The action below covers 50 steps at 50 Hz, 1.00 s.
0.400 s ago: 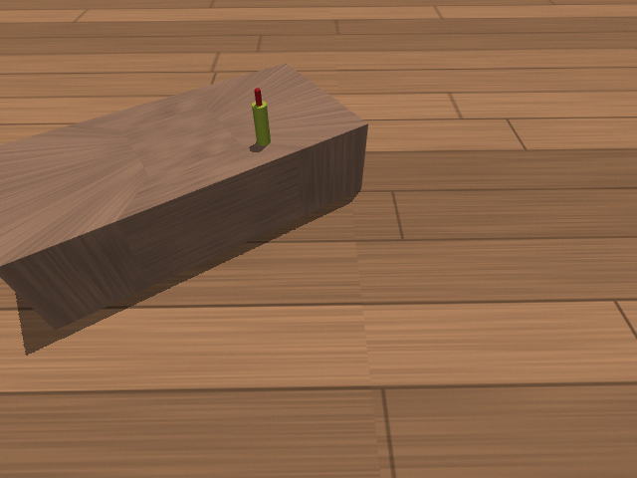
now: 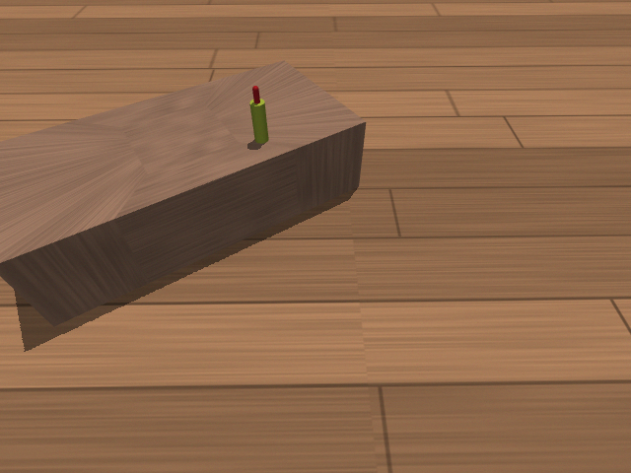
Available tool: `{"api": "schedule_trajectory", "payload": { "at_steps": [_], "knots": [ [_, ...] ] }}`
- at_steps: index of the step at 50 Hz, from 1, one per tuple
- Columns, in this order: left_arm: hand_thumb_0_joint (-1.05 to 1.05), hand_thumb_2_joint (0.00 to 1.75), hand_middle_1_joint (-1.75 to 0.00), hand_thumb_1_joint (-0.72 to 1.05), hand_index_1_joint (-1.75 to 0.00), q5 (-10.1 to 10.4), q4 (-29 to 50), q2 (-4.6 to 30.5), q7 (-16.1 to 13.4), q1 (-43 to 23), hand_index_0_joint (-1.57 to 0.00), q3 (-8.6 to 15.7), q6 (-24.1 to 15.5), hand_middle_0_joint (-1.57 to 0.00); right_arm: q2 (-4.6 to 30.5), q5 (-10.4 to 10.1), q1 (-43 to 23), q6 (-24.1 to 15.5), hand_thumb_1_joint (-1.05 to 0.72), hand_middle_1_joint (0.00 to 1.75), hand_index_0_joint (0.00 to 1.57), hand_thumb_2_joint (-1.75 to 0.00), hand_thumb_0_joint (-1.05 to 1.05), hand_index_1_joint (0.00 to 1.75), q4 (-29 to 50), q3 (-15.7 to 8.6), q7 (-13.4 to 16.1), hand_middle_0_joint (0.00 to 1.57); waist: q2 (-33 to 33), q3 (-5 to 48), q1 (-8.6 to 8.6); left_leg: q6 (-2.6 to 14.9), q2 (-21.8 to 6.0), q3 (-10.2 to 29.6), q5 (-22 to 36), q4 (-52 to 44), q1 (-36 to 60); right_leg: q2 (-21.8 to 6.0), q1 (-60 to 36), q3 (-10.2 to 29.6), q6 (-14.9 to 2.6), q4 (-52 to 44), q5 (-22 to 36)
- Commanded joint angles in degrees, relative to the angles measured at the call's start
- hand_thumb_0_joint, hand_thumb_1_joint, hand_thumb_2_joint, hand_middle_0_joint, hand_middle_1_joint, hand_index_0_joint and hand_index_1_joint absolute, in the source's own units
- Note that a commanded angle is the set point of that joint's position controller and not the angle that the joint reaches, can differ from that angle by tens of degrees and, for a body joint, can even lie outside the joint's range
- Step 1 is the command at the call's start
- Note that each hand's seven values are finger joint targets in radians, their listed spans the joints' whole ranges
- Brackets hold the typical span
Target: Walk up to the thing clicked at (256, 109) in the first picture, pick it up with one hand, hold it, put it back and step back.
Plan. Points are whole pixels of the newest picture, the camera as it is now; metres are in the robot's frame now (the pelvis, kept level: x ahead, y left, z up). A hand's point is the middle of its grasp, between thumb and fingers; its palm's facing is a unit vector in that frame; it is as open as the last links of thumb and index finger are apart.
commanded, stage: stand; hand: right
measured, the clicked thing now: (258, 114) +1.37 +0.20 -0.31
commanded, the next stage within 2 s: walk up in 0.72 s
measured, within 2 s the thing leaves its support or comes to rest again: neither
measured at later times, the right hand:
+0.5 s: hand out of the picture +0.09 -0.24 -0.16, palm faces -0.05 +0.94 -0.34, open 7.4 cm
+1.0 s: hand (485, 456) +0.18 -0.23 -0.14, palm faces -0.22 +0.88 -0.41, open 7.4 cm
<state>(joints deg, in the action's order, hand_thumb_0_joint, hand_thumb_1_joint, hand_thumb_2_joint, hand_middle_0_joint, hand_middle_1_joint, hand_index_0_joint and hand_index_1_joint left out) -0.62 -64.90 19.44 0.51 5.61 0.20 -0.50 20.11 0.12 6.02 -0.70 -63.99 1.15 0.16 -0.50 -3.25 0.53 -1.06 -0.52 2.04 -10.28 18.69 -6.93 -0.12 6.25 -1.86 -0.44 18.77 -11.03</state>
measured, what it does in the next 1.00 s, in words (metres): lifts its left foot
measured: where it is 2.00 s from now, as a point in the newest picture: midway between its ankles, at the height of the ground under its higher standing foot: (285, 396)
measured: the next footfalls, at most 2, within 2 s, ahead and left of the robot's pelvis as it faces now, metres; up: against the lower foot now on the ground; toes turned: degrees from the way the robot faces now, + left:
left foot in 1.04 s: +0.18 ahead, +0.22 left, +0.00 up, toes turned +17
right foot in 1.48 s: +0.46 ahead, -0.01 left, +0.00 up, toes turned +15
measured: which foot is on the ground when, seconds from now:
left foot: down 0.00-0.76, up 0.78-1.00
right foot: down 0.00-1.00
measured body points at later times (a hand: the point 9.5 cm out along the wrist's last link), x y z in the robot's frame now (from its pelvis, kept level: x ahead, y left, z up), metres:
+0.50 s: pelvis +0.01 +0.00 +0.00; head +0.03 +0.00 +0.45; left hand +0.08 +0.30 -0.13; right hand +0.09 -0.29 -0.13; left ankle +0.00 +0.13 -0.75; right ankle -0.01 -0.11 -0.75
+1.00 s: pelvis +0.06 +0.05 -0.02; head +0.07 +0.08 +0.43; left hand +0.05 +0.39 -0.14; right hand +0.20 -0.27 -0.11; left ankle +0.13 +0.21 -0.74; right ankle -0.01 -0.11 -0.75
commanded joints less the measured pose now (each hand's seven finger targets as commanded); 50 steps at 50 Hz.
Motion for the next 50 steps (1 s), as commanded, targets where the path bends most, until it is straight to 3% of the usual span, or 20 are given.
{"api": "schedule_trajectory", "payload": {
  "at_steps": [1,7,15,20,27,35,36,37,38,39,40,41,43,45,47,49,50],
  "knots": [
    [0.00,0.90,-0.30,0.90,-0.30,0.14,2.98,12.34,-1.02,-2.04,-0.20,2.18,-1.29,-0.20,11.72,0.30,-1.72,-1.21,-0.90,0.30,0.20,-0.90,0.00,0.30,3.04,-2.61,0.74,0.20,0.77,5.18,-0.17,2.17,-6.58,4.46,9.65,-1.93,0.53,-7.55,-1.88,5.95,-1.21,-2.73,8.81],
    [0.00,0.90,-0.30,0.90,-0.30,0.29,2.81,12.12,-0.98,-1.71,-0.20,2.17,-1.30,-0.20,11.76,0.24,-1.69,-1.24,-0.90,0.30,0.20,-0.90,0.00,0.30,3.04,-2.52,0.73,0.20,0.20,4.57,-0.14,2.11,-6.36,4.43,9.18,-2.11,0.46,-7.61,-1.60,5.99,-1.09,-3.12,8.73],
    [0.00,0.90,-0.30,0.90,-0.30,0.18,2.99,12.19,-1.05,-1.66,-0.20,2.29,-1.19,-0.20,11.86,0.33,-1.32,-1.36,-0.90,0.30,0.20,-0.90,0.00,0.30,3.13,-2.49,0.83,0.20,-0.27,5.91,-0.03,2.26,-7.00,4.43,13.54,-1.96,0.74,-7.77,-4.03,5.44,-1.13,-1.82,12.36],
    [0.00,0.90,-0.30,0.90,-0.30,0.08,3.09,12.50,-1.06,-2.37,-0.20,2.32,-1.14,-0.20,11.58,0.25,-1.54,-1.20,-0.90,0.30,0.20,-0.90,0.00,0.30,3.20,-2.49,0.80,0.20,1.02,5.31,-0.29,2.04,-6.69,4.62,10.73,-2.57,0.62,-7.59,-2.74,5.44,-0.93,-2.71,9.08],
    [0.00,0.90,-0.30,0.90,-0.30,0.14,3.08,12.39,-1.17,-1.70,-0.20,2.25,-1.35,-0.20,11.82,0.28,-1.41,-1.31,-0.90,0.30,0.20,-0.90,0.00,0.30,3.26,-2.62,0.78,0.20,0.78,6.25,-0.25,2.28,-6.87,4.29,14.02,-1.74,1.92,-7.89,-3.65,5.25,-0.91,-2.34,13.13],
    [0.00,0.90,-0.30,0.90,-0.30,0.19,2.91,12.19,-1.07,-1.44,-0.20,2.25,-1.15,-0.20,11.97,0.24,-1.92,-1.22,-0.90,0.30,0.20,-0.90,0.00,0.30,3.15,-2.66,0.78,0.20,0.19,5.29,-0.02,2.37,-6.79,4.57,11.60,-2.48,1.47,-7.80,-2.93,5.48,-1.01,-3.01,9.91],
    [0.00,0.90,-0.30,0.90,-0.30,-0.66,7.25,19.63,0.52,1.84,-0.20,7.10,-2.32,-0.20,16.94,0.73,0.62,-1.39,-0.90,0.30,0.20,-0.90,0.00,0.30,7.63,-6.94,-0.96,0.20,2.71,8.16,2.22,7.09,-3.31,7.88,-13.93,3.90,-8.69,-5.15,-10.86,1.70,-2.18,3.17,-16.69],
    [0.00,0.90,-0.30,0.90,-0.30,-1.58,6.85,19.01,0.99,3.99,-0.20,7.70,-2.40,-0.20,15.59,1.18,-2.83,-1.02,-0.90,0.30,0.20,-0.90,0.00,0.30,9.07,-6.71,-1.81,0.20,3.44,3.65,4.49,5.52,-1.80,5.55,-20.17,6.02,-23.27,-8.02,-16.28,5.07,-4.46,0.83,-26.49],
    [0.00,0.90,-0.30,0.90,-0.30,-1.90,7.18,20.63,1.14,8.93,-0.20,8.83,-2.64,-0.20,13.70,1.52,-8.39,-0.92,-0.90,0.30,0.20,-0.90,0.00,0.30,12.21,-6.37,-2.37,0.20,9.00,1.01,8.06,3.87,1.00,-1.05,-15.64,15.45,-33.44,-16.10,-19.41,13.45,-8.11,-6.81,-32.12],
    [0.00,0.90,-0.30,0.90,-0.30,-2.16,8.77,21.76,1.03,8.70,-0.20,9.39,-2.95,-0.20,12.36,2.42,-10.84,-0.81,-0.90,0.30,0.20,-0.90,0.00,0.30,14.59,-6.47,-2.55,0.20,13.94,-2.19,9.10,3.50,-1.51,-2.24,-14.80,28.31,-37.80,-26.70,-13.75,21.94,-12.90,-13.99,-33.59],
    [0.00,0.90,-0.30,0.90,-0.30,-2.24,11.20,20.18,1.33,5.63,-0.20,9.13,-3.31,-0.20,13.61,2.69,-9.10,-0.87,-0.90,0.30,0.20,-0.90,0.00,0.30,14.92,-7.21,-2.98,0.20,8.06,-4.39,7.34,2.29,-4.99,-0.71,-14.10,31.88,-37.33,-29.25,-9.15,22.64,-14.87,-14.73,-30.97],
    [0.00,0.90,-0.30,0.90,-0.30,-1.96,12.63,18.49,1.42,3.50,-0.20,8.69,-3.59,-0.20,14.53,2.41,-5.45,-1.02,-0.90,0.30,0.20,-0.90,0.00,0.30,14.01,-7.76,-3.55,0.20,4.18,-3.38,5.16,2.02,-6.21,0.44,-12.90,32.45,-35.37,-26.66,-8.24,18.93,-14.01,-13.91,-28.01],
    [0.00,0.90,-0.30,0.90,-0.30,-2.72,14.58,19.31,1.61,0.93,-0.20,9.09,-3.97,-0.20,15.21,1.60,-0.36,-1.26,-0.90,0.30,0.20,-0.90,0.00,0.30,13.96,-8.77,-4.77,0.20,6.70,-1.98,2.45,1.38,-8.75,1.44,-13.12,27.96,-30.61,-23.70,-8.19,11.52,-12.86,-12.73,-23.45],
    [0.00,0.90,-0.30,0.90,-0.30,-2.52,16.18,19.42,2.25,0.58,-0.20,9.02,-4.07,-0.20,13.73,1.67,0.59,-1.46,-0.90,0.30,0.20,-0.90,0.00,0.30,14.32,-8.81,-5.73,0.20,7.56,-1.19,2.16,1.36,-7.27,-1.81,-9.39,22.07,-23.67,-18.61,-5.03,2.08,-10.37,-9.29,-17.00],
    [0.00,0.90,-0.30,0.90,-0.30,-2.63,17.55,20.01,2.81,-1.03,-0.20,9.16,-3.80,-0.20,12.80,1.61,4.10,-1.44,-0.90,0.30,0.20,-0.90,0.00,0.30,14.49,-9.45,-5.96,0.20,9.16,-0.65,0.44,1.03,-5.48,-5.43,-3.49,18.18,-13.30,-16.21,3.19,-3.48,-8.28,-5.72,-16.96],
    [0.00,0.90,-0.30,0.90,-0.30,-2.34,17.91,19.42,3.05,-1.12,-0.20,8.91,-3.28,-0.20,13.21,1.62,9.57,-1.85,-0.90,0.30,0.20,-0.90,0.00,0.30,13.22,-10.29,-5.52,0.20,6.04,0.85,-2.26,1.04,-1.49,-11.23,2.09,16.68,-1.52,-13.89,11.28,-7.25,-7.56,2.04,-19.80],
    [0.00,0.90,-0.30,0.90,-0.30,-2.42,18.15,17.66,3.06,0.30,-0.20,8.38,-2.85,-0.20,14.79,1.88,13.93,-2.02,-0.90,0.30,0.20,-0.90,0.00,0.30,12.00,-11.01,-4.85,0.20,1.82,2.90,-3.90,2.04,0.43,-11.54,-2.09,18.05,5.48,-12.28,15.69,-8.27,-7.22,10.44,-17.46]
  ]
}}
